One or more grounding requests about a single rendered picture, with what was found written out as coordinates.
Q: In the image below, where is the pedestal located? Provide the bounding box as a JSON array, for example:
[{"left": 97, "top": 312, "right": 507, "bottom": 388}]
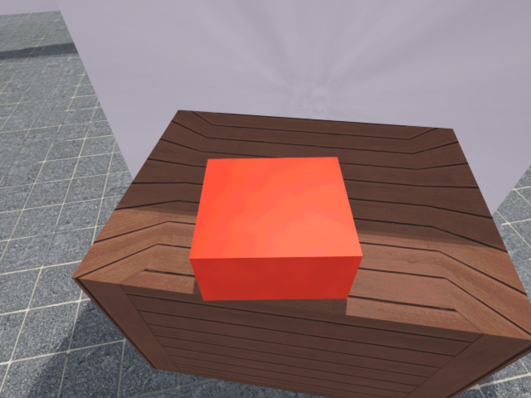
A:
[{"left": 72, "top": 110, "right": 531, "bottom": 398}]

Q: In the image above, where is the carton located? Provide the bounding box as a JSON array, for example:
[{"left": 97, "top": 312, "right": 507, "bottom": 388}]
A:
[{"left": 189, "top": 157, "right": 363, "bottom": 300}]

